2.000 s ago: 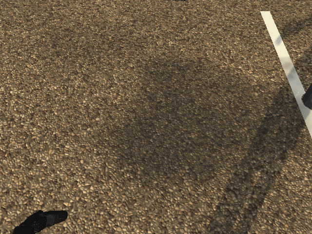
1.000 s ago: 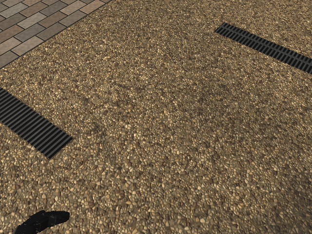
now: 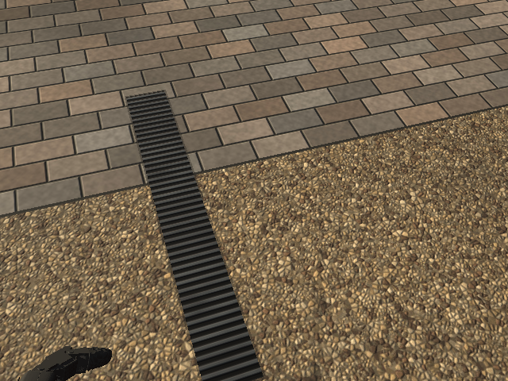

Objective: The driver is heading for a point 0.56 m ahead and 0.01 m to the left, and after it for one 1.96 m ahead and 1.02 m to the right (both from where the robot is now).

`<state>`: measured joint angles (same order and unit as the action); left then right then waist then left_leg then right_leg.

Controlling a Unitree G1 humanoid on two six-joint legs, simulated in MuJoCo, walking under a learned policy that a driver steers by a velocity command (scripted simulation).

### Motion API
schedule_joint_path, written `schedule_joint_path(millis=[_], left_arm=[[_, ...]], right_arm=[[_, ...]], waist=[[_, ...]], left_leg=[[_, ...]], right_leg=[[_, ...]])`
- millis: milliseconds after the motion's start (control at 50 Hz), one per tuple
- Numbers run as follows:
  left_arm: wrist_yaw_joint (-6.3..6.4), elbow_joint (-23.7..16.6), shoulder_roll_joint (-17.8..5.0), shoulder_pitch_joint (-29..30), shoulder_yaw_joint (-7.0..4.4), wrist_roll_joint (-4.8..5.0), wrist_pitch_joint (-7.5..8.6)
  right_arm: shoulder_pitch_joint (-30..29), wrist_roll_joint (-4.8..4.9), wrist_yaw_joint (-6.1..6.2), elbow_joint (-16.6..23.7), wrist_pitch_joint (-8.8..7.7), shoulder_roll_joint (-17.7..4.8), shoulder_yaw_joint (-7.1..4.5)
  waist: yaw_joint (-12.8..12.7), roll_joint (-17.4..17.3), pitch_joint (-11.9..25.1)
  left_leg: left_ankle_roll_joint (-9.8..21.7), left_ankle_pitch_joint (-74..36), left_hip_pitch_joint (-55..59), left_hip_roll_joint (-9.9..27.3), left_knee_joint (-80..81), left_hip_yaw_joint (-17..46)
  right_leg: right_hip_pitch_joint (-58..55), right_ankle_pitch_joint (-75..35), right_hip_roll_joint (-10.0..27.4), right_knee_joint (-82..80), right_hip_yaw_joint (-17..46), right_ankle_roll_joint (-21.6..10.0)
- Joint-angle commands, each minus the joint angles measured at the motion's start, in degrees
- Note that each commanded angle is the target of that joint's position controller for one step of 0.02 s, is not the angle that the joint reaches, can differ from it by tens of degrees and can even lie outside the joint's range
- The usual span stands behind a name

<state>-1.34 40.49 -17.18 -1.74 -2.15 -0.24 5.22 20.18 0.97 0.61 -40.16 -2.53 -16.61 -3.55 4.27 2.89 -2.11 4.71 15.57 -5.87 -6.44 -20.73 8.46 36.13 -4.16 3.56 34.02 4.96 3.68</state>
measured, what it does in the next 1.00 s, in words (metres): walks ahead: right foot, then left foot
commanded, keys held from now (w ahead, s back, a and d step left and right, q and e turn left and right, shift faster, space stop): w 0.56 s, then w+e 0.44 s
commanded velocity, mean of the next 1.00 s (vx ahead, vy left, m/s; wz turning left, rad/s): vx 0.50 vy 0.00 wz -0.05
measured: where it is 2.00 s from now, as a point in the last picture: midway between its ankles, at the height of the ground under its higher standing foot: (274, 193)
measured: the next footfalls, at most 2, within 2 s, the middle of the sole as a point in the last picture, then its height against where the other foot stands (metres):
right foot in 0.12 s outside the picture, level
left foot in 0.62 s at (187, 359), level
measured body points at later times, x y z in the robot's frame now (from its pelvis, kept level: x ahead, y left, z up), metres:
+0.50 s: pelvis +0.28 -0.04 +0.00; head +0.32 -0.04 +0.45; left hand +0.26 +0.24 -0.12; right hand +0.52 -0.25 -0.08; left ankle +0.45 +0.14 -0.70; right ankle +0.21 -0.14 -0.74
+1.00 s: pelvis +0.56 +0.02 +0.00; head +0.58 +0.02 +0.45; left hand +0.76 +0.26 -0.10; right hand +0.57 -0.26 -0.13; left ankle +0.49 +0.12 -0.74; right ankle +0.71 -0.16 -0.69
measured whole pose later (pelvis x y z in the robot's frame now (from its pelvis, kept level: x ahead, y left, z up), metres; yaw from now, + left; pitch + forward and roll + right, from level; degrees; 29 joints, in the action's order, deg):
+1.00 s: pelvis +0.56 +0.02 +0.00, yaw -7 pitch +1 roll +3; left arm -1.5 43.0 -17.0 -9.2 -3.4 1.2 1.5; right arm 17.9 -0.7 0.1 -48.9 -5.4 -15.7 -3.8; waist 3.8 2.6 -1.6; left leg 1.9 14.4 1.1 -2.3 -12.5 -11.4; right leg 39.3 -0.9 6.5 44.5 2.6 0.3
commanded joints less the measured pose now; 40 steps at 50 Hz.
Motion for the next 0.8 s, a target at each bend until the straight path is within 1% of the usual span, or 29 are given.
schedule_joint_path(millis=[20, 60, 80, 100, 120, 140, 160, 180, 200, 220, 240, 260, 300, 360, 440, 500, 540, 580, 600, 620, 640, 660, 680, 700, 720, 740, 760, 780, 800], left_arm=[[-0.73, -4.9, -5.0, 5.6, -1.20, 0.38, 1.38], [-0.90, -4.9, -6.1, 4.2, -1.69, 0.38, 1.64], [-0.81, -4.5, -6.5, 2.1, -1.98, 0.34, 1.79], [-0.49, -3.1, -7.5, -2.8, -2.75, 0.02, 1.97], [-0.24, -2.0, -9.6, -10.4, -3.54, -0.63, 2.23], [-0.04, -0.7, -14.6, -18.5, -4.91, -1.38, 2.08], [-0.78, 1.9, -12.6, -22.8, -4.83, 0.35, 1.45], [-0.77, 1.4, -8.5, -20.4, -3.55, 1.47, 1.24], [-0.47, 0.7, -6.9, -16.7, -2.93, 0.88, 0.74], [-0.37, 0.6, -6.0, -14.1, -2.43, 0.22, 0.40], [-0.23, 0.5, -4.8, -12.6, -1.97, -0.27, 0.51], [-0.17, 0.6, -4.3, -12.0, -1.71, -0.55, 0.62], [-0.09, 1.3, -4.7, -12.6, -1.74, 0.10, 0.94], [0.33, 2.5, -7.2, -14.2, -2.39, 0.64, 0.88], [0.73, 4.2, -8.4, -17.4, -2.54, 1.25, 0.10], [0.83, 6.0, -8.8, -20.8, -2.58, 1.55, -0.65], [1.04, 6.9, -9.2, -21.8, -2.75, 1.68, -1.36], [1.34, 7.4, -10.1, -21.7, -3.04, 1.76, -2.00], [1.49, 7.3, -10.4, -20.7, -3.04, 1.89, -2.27], [1.57, 6.9, -9.4, -20.3, -2.53, 1.58, -2.35], [1.61, 4.9, -5.9, -19.9, -1.09, -0.05, -2.07], [1.36, 4.4, 0.2, -27.8, 0.64, 0.70, -1.12], [1.27, 5.2, -6.4, -23.7, -1.00, 2.09, -0.58], [1.16, 3.4, -8.6, -18.6, -1.94, 3.01, -0.30], [1.37, 3.0, -7.9, -16.3, -1.92, 2.67, -0.37], [1.43, 2.9, -7.3, -15.6, -2.18, 1.95, -0.73], [1.35, 3.3, -6.2, -17.1, -2.26, 1.98, -1.47], [1.32, 3.7, -5.0, -18.1, -2.18, 2.17, -2.21], [1.32, 3.7, -3.9, -18.3, -2.09, 2.20, -2.86]], right_arm=[[2.2, 0.23, 0.36, 1.2, -0.55, -8.7, -2.36], [2.4, -0.01, 0.43, 0.4, -0.12, -8.9, -2.51], [2.0, -0.04, 0.38, 0.1, 0.15, -9.0, -2.56], [1.2, -0.07, 0.31, 0.2, 0.30, -8.2, -2.24], [0.9, -0.59, 0.17, 0.9, 0.32, -6.2, -1.36], [7.3, -0.15, 0.16, 1.3, -0.19, -3.2, -0.22], [9.5, 0.48, 0.24, 0.8, -0.75, -3.4, 0.15], [3.8, 1.13, 0.16, 1.2, -1.03, -8.3, -0.98], [-2.1, 0.94, 0.12, 2.6, -1.15, -8.8, -1.06], [-5.5, 0.08, -0.03, 3.6, -1.39, -8.0, -0.92], [-5.9, -0.57, -0.14, 3.6, -1.47, -7.3, -1.10], [-4.8, -0.50, -0.31, 3.1, -1.42, -6.2, -0.96], [-3.8, -0.46, -0.42, 2.5, -1.16, -4.2, -0.51], [-8.9, -1.03, -0.46, 4.1, -1.38, -2.7, 0.29], [-16.4, -0.58, -1.37, 5.3, -2.17, -1.4, 0.97], [-21.0, -0.01, -2.21, 6.6, -2.55, -1.8, 0.91], [-22.7, 0.09, -2.80, 7.4, -2.77, -2.6, 0.69], [-21.0, -0.09, -3.02, 7.2, -3.01, -4.1, 0.07], [-16.2, -0.33, -2.82, 6.0, -3.14, -5.6, -0.78], [-7.6, -0.67, -2.27, 3.6, -3.15, -8.3, -2.18], [3.2, -1.61, -1.47, 2.0, -2.91, -12.9, -3.43], [4.5, -1.38, -1.67, 1.0, -2.36, -15.3, -3.80], [4.2, -0.94, -1.59, 1.3, -2.27, -9.5, -2.41], [0.8, -0.75, -1.40, 1.1, -2.41, -7.7, -1.67], [-3.0, -0.99, -1.44, 1.1, -2.63, -6.6, -1.24], [-5.7, -1.27, -1.60, 0.9, -2.92, -5.0, -0.88], [-7.3, -1.75, -1.65, 0.6, -3.41, -4.2, -0.74], [-8.4, -1.79, -1.69, 0.2, -3.84, -3.5, -0.78], [-8.9, -1.72, -1.65, -0.4, -4.25, -3.6, -0.91]], waist=[[0.5, -7.8, 0.4], [-0.5, -9.3, 0.0], [-1.7, -10.1, 0.4], [-4.4, -9.7, 2.8], [-7.8, -7.7, 9.9], [-8.0, 4.1, 20.0], [-8.4, 14.7, 22.3], [-9.6, 7.0, 13.7], [-9.3, 2.4, 7.5], [-7.9, 0.2, 2.6], [-6.4, 0.7, 1.4], [-5.3, 1.9, 1.3], [-4.6, 3.0, 2.0], [-5.6, 1.3, 1.1], [-8.3, 1.0, 0.1], [-9.7, 1.1, -1.0], [-9.2, 1.4, -1.6], [-7.2, 1.9, -0.4], [-3.9, 1.9, 2.4], [0.2, 1.0, 8.0], [4.2, -5.7, 17.7], [0.1, -20.4, 24.8], [2.7, -13.5, 20.6], [2.2, -11.4, 12.4], [0.3, -8.2, 8.4], [-1.3, -7.9, 5.4], [-3.1, -9.4, 4.5], [-4.1, -9.4, 3.9], [-4.7, -8.8, 3.0]], left_leg=[[7.5, -10.4, -2.4, 14.8, 3.4, 10.0], [6.8, -14.3, 1.2, 16.6, 0.9, 12.0], [6.2, -18.4, 2.2, 16.7, -1.0, 12.2], [5.1, -26.3, 2.3, 14.5, -6.1, 10.9], [3.3, -26.9, -1.4, 11.5, -17.3, 8.1], [-1.2, -11.9, -18.8, 4.3, -37.3, 2.4], [-3.5, 16.7, -31.7, 0.4, -50.2, 1.1], [-3.2, 14.7, -37.8, 3.7, -54.6, 3.3], [-2.9, 10.3, -38.5, 6.3, -54.3, 0.7], [-3.0, 6.8, -37.8, 8.4, -50.7, -1.2], [-3.0, 3.9, -35.4, 10.5, -46.8, -1.5], [-3.2, 2.3, -32.5, 11.4, -44.6, -2.0], [-3.9, 1.2, -31.0, 12.0, -40.7, -3.6], [-5.2, -5.6, -32.7, 12.7, -30.6, -4.9], [-5.6, -17.8, -28.2, 10.8, -16.5, -7.0], [-5.0, -19.6, -27.3, 9.7, -11.7, -7.4], [-3.7, -16.5, -27.7, 9.3, -9.3, -7.1], [-2.1, -12.5, -23.1, 8.1, -7.4, -7.6], [-0.9, -12.1, -15.5, 6.8, -5.4, -8.8], [0.8, -13.2, -2.2, 7.3, -5.3, -8.4], [4.6, -14.9, 16.0, 19.1, -8.1, 3.7], [12.1, -2.1, 30.9, 30.8, -2.6, 27.5], [10.0, 5.8, 26.4, 29.0, 1.2, 28.5], [7.9, 4.1, 19.4, 27.2, 2.8, 19.9], [7.0, -1.1, 12.1, 25.0, 4.7, 14.1], [6.6, -5.0, 6.7, 23.1, 6.8, 9.6], [6.2, -7.8, 2.7, 21.9, 8.7, 5.9], [6.4, -9.4, 0.3, 21.1, 10.5, 3.1], [6.6, -11.8, -1.6, 21.1, 11.7, 0.5]], right_leg=[[-6.2, -1.1, -1.6, -4.0, -1.4, -1.6], [-7.0, 4.5, -1.9, -5.1, -1.8, -3.5], [-9.5, 7.0, -2.4, -6.1, -2.8, -4.7], [-16.3, 7.0, -3.6, -8.2, -4.3, -6.4], [-29.2, 4.8, 0.9, -6.2, -0.6, -9.4], [-51.4, 9.3, 12.7, -5.9, 18.5, -17.8], [-57.8, 25.0, 19.0, -15.3, 38.6, -22.2], [-52.1, 34.7, 18.0, -17.9, 36.6, -19.7], [-44.7, 32.8, 15.7, -18.6, 28.7, -17.6], [-37.1, 26.9, 13.3, -20.2, 22.9, -17.1], [-32.9, 21.9, 11.3, -21.4, 19.1, -16.5], [-30.4, 17.8, 9.6, -22.5, 16.2, -16.0], [-28.8, 11.0, 8.6, -24.1, 11.8, -16.7], [-28.9, 3.6, 8.4, -25.9, 7.0, -17.2], [-28.6, 1.3, 6.3, -26.0, 1.1, -15.1], [-32.0, 1.4, 8.2, -24.9, 1.4, -14.7], [-35.8, -0.7, 10.0, -23.1, 2.0, -13.9], [-37.9, -8.1, 10.8, -19.2, 2.5, -12.8], [-37.0, -16.2, 9.5, -13.6, 1.5, -11.8], [-32.7, -18.1, 6.5, -3.7, -0.3, -10.2], [-20.5, -1.4, 2.7, 14.3, -2.4, -8.0], [-0.2, 36.5, -5.9, 31.9, -2.7, -5.1], [5.1, 37.2, -3.2, 37.7, 3.0, -5.3], [7.7, 31.7, -1.0, 38.1, 2.2, -5.6], [5.8, 26.9, 1.2, 36.2, 1.1, -5.2], [4.2, 23.6, 2.6, 33.8, 1.0, -4.7], [0.8, 21.3, 3.9, 32.8, 1.4, -4.4], [-0.9, 20.2, 4.1, 32.3, 1.2, -3.9], [-1.2, 19.4, 4.3, 31.7, 1.0, -3.5]])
